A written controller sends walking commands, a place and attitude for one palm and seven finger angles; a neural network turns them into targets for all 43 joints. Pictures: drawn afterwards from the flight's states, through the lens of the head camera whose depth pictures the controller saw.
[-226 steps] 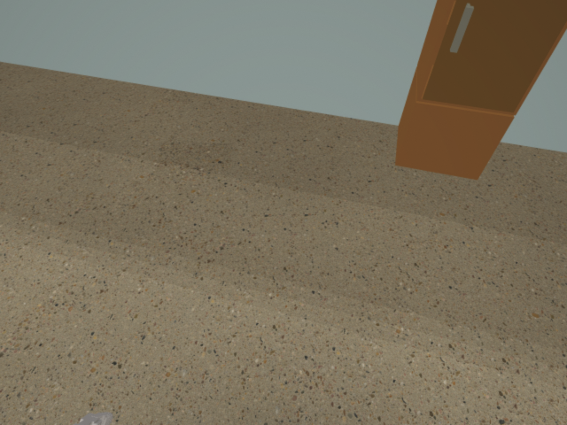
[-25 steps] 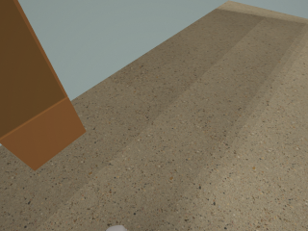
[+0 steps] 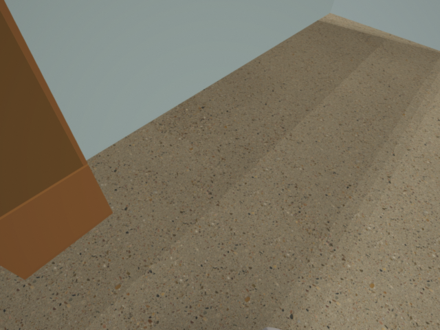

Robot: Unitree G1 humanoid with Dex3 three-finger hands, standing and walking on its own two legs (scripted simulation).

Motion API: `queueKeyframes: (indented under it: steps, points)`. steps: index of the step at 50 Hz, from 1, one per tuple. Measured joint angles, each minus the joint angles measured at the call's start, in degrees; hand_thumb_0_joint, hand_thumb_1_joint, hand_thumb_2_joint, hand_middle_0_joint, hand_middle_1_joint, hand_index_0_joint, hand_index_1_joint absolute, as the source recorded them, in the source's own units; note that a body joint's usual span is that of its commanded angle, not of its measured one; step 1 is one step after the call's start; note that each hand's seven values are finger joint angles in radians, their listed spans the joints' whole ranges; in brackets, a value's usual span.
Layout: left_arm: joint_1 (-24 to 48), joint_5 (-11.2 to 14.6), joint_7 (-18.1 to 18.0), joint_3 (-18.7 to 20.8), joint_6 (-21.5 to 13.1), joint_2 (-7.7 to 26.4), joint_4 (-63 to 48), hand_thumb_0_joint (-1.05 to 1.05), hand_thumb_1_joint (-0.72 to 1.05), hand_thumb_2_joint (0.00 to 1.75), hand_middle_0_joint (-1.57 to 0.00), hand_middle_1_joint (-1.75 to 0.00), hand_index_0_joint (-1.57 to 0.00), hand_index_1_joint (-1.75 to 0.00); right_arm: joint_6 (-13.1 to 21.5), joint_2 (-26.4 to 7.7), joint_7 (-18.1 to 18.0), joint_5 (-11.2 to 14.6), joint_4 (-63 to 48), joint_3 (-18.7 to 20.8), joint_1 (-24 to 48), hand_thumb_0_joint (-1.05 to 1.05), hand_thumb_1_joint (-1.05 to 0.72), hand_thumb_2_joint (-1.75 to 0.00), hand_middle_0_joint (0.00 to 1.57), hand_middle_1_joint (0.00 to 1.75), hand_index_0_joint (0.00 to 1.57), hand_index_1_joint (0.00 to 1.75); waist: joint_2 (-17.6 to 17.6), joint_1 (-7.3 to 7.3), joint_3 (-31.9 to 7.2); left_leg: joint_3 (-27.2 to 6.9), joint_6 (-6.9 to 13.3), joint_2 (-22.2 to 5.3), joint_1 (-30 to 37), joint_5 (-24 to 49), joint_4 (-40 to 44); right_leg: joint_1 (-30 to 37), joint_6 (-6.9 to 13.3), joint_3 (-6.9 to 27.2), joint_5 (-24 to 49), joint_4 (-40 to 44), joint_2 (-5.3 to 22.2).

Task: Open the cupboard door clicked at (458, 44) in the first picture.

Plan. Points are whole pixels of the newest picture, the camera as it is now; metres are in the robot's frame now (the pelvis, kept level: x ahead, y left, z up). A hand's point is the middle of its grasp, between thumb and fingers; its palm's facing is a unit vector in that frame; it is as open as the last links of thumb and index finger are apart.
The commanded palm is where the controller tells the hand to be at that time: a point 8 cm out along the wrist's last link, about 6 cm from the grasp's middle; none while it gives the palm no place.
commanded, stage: turn to face it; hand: left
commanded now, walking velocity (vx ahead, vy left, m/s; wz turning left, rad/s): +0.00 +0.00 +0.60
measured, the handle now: out of the picture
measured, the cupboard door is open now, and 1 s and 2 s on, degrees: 0 0 0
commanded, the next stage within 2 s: take the last steps up to it in 1.32 s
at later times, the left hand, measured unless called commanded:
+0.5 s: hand out of the picture +0.11 +0.16 -0.14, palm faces +0.32 -0.91 -0.27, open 7.3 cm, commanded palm none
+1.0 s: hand out of the picture +0.02 +0.22 -0.16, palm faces +0.58 -0.76 -0.28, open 7.4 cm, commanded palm none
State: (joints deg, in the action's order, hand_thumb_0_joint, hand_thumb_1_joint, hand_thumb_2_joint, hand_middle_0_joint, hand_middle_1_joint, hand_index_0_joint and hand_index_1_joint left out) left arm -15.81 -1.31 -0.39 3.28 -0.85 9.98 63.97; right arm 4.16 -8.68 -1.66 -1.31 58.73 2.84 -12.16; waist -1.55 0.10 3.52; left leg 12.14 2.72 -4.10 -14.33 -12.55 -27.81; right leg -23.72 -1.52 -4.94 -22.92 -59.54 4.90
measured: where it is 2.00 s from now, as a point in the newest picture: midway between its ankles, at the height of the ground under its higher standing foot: outside the picture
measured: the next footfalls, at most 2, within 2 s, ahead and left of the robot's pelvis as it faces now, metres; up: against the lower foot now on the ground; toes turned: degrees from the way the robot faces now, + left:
right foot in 0.24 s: +0.14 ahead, -0.13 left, +0.00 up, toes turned +0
left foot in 0.72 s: +0.06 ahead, +0.10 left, +0.00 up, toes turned +35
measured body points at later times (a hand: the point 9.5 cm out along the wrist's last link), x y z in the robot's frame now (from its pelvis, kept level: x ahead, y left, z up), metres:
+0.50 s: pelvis +0.07 -0.05 +0.00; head +0.11 -0.07 +0.45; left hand +0.09 +0.20 -0.12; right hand +0.19 -0.28 -0.16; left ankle +0.01 +0.09 -0.65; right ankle +0.10 -0.13 -0.74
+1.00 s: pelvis +0.08 -0.01 +0.00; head +0.11 +0.02 +0.44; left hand -0.01 +0.26 -0.14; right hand +0.30 -0.16 -0.14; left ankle +0.02 +0.08 -0.74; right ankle +0.15 -0.14 -0.68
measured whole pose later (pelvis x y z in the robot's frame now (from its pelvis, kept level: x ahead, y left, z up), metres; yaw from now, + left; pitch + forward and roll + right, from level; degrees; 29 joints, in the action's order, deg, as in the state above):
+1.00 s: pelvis +0.08 -0.01 +0.00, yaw +35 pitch +1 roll +0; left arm -9.4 -0.8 -0.7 4.1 3.1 14.5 51.6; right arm -2.1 -12.9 0.9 -1.4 51.3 2.7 -8.2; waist -0.2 0.4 5.1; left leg 0.2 1.6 0.7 -15.6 -14.2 -28.9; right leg -26.2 -6.5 -1.8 -24.8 -55.9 5.5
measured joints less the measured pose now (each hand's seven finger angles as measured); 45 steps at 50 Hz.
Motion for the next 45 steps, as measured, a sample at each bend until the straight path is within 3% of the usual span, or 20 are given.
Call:
queueKeyframes:
  steps: [6,11,13,15,18,21,29,35,36,37,39,42,45]
  points:
    - [6.64,0.14,-0.69,0.15,0.66,0.02,-4.66,0.01,0.91,0.90,-0.20,-0.30,-0.19,-0.30,-2.92,-0.17,0.90,-0.17,3.37,-0.25,-4.75,-0.01,-0.94,-0.89,0.20,0.30,0.20,0.29,0.81,-1.32,-0.53,-3.16,-0.54,2.14,1.80,-0.39,2.08,-0.93,-2.06,0.55,2.78,11.99,0.36]
    - [9.76,0.46,-0.86,0.07,0.78,-0.83,-7.74,0.00,0.91,0.90,-0.20,-0.30,-0.19,-0.30,-5.22,0.19,1.42,-0.29,3.63,0.32,-6.58,0.00,-0.92,-0.89,0.20,0.30,0.20,0.29,2.36,-2.67,-0.66,-6.00,-2.11,2.83,1.15,-3.17,-1.59,3.77,-2.46,-0.48,6.02,23.28,-1.29]
    - [10.10,0.20,-1.03,-0.11,0.09,-1.52,-8.60,0.00,0.91,0.90,-0.20,-0.30,-0.19,-0.30,-5.92,-0.23,1.69,0.08,3.16,0.74,-6.62,0.00,-0.92,-0.89,0.20,0.30,0.20,0.29,3.76,-2.86,-0.59,-7.36,-3.18,2.59,-0.56,-6.46,-6.33,5.68,0.95,-1.91,9.14,26.46,-1.77]
    - [9.97,0.10,-1.06,-0.55,-0.11,-2.15,-9.51,0.00,0.91,0.90,-0.20,-0.30,-0.20,-0.30,-7.02,-0.68,1.81,0.11,2.27,1.20,-6.12,0.00,-0.91,-0.89,0.20,0.30,0.20,0.29,4.42,-3.29,-0.77,-8.79,-4.15,3.19,-4.79,-13.86,-17.16,6.23,3.39,-3.79,7.58,25.78,-1.00]
    - [9.18,0.07,-1.36,-0.96,0.20,-2.84,-10.43,0.00,0.91,0.90,-0.20,-0.30,-0.20,-0.30,-7.95,-1.77,2.25,-0.14,0.95,1.86,-4.53,0.01,-0.91,-0.89,0.20,0.30,0.20,0.29,4.63,-2.94,-0.84,-9.02,-5.21,2.75,-10.68,-13.19,-32.65,8.32,3.94,-6.09,7.33,28.12,0.10]
    - [7.99,0.02,-1.45,-1.17,0.29,-3.04,-10.51,0.00,0.91,0.90,-0.20,-0.30,-0.20,-0.30,-8.17,-3.06,2.62,-0.22,-0.60,2.28,-2.56,0.01,-0.91,-0.89,0.20,0.30,0.20,0.29,4.43,-2.51,-0.67,-9.16,-6.33,1.45,-13.57,-10.09,-38.05,9.92,3.88,-8.15,7.96,30.33,0.93]
    - [4.53,-0.46,-1.32,-0.50,0.92,-0.26,-10.31,0.00,0.92,0.90,-0.21,-0.30,-0.20,-0.30,-8.76,-6.13,3.05,-0.16,-3.87,2.61,3.10,0.00,-0.91,-0.89,0.19,0.30,0.19,0.29,2.78,-0.17,0.63,-7.95,-7.22,-0.47,-12.02,-9.90,-28.06,11.25,3.14,-13.62,6.69,30.26,3.57]
    - [1.90,-0.52,-0.79,0.53,2.12,3.28,-9.51,0.00,0.91,0.90,-0.21,-0.30,-0.20,-0.30,-7.73,-6.92,3.44,0.02,-7.18,1.70,6.40,0.00,-0.91,-0.89,0.19,0.30,0.19,0.29,0.92,1.57,1.62,-4.42,-5.49,0.00,-5.28,-7.48,-11.76,9.66,1.15,-17.25,3.13,24.21,6.27]
    - [1.16,-0.32,-0.63,0.77,2.38,3.82,-9.54,0.00,0.91,0.90,-0.21,-0.30,-0.20,-0.30,-7.23,-7.15,3.56,-0.06,-7.92,1.52,6.49,0.00,-0.91,-0.89,0.19,0.30,0.19,0.29,0.80,1.70,1.30,-4.26,-3.90,0.24,-3.70,-4.91,-8.11,8.63,0.56,-17.49,1.86,21.59,6.93]
    - [1.10,-0.09,-0.48,1.08,2.89,4.60,-9.34,0.00,0.91,0.90,-0.21,-0.30,-0.20,-0.30,-6.65,-6.87,3.51,-0.14,-8.38,1.48,6.86,0.00,-0.91,-0.89,0.19,0.30,0.19,0.29,-0.09,1.74,1.54,-4.32,-2.30,0.98,-4.19,-5.37,-8.66,6.71,-0.87,-15.49,-1.94,17.16,7.46]
    - [1.73,-0.09,-0.63,1.38,4.33,5.70,-9.02,0.00,0.91,0.90,-0.20,-0.30,-0.20,-0.30,-5.66,-6.34,3.18,0.02,-8.95,0.87,7.06,0.00,-0.91,-0.89,0.19,0.30,0.19,0.29,-0.85,1.86,2.23,-5.18,-0.95,1.74,-4.81,-6.85,-10.08,2.14,-2.64,-8.43,-8.15,6.47,5.55]
    - [3.11,0.11,-0.51,1.64,4.76,6.06,-9.17,0.01,0.91,0.90,-0.20,-0.30,-0.20,-0.30,-5.43,-5.70,2.48,0.02,-8.88,0.26,6.13,0.00,-0.91,-0.89,0.19,0.30,0.20,0.29,-0.39,1.57,2.29,-7.37,-1.06,2.55,-3.73,-5.55,-7.34,-2.60,-4.05,-2.15,-6.02,-3.64,2.76]
    - [4.28,0.27,-0.19,1.41,4.23,5.76,-10.46,0.01,0.91,0.90,-0.20,-0.30,-0.19,-0.30,-5.74,-5.10,2.33,0.04,-8.18,-0.14,5.23,0.00,-0.91,-0.89,0.20,0.30,0.20,0.29,0.08,1.37,2.06,-9.08,-0.81,3.64,-2.12,-3.29,-3.55,-4.30,-4.76,1.00,-2.09,-4.52,1.85]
